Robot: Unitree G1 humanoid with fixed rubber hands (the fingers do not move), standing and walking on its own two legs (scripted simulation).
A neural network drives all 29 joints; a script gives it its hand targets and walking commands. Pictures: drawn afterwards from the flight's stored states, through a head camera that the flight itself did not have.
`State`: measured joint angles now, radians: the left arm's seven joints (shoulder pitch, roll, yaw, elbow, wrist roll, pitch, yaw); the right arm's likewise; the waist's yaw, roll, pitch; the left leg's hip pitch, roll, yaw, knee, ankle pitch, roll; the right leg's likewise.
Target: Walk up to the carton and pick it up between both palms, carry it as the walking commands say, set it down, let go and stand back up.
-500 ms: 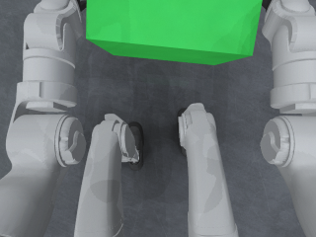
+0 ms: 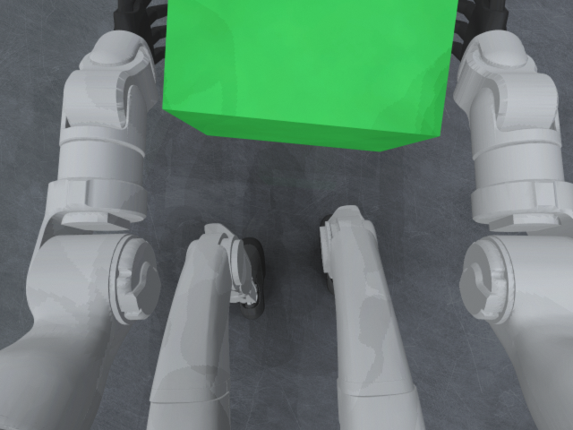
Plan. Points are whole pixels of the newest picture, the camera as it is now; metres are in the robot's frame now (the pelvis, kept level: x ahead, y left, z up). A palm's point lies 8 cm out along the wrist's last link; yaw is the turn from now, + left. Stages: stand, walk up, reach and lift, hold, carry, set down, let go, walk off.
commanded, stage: reach and lift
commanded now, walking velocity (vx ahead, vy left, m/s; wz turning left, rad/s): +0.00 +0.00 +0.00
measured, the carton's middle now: (307, 25) +0.58 -0.06 -0.13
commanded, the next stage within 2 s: none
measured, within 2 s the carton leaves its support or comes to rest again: neither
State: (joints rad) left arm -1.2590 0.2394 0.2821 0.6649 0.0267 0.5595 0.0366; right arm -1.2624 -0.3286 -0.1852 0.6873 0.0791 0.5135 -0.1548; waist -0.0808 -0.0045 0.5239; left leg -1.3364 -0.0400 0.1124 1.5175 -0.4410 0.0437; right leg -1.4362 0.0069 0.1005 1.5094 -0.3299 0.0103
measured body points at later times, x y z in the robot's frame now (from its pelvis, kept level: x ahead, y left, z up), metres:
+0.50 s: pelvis +0.00 +0.00 +0.06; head +0.27 -0.05 +0.41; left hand +0.53 +0.13 +0.01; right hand +0.49 -0.24 -0.01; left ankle +0.14 +0.10 -0.54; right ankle +0.19 -0.12 -0.54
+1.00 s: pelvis +0.01 +0.00 +0.12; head +0.24 -0.04 +0.49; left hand +0.51 +0.14 +0.08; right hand +0.47 -0.23 +0.07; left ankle +0.14 +0.10 -0.54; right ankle +0.19 -0.12 -0.54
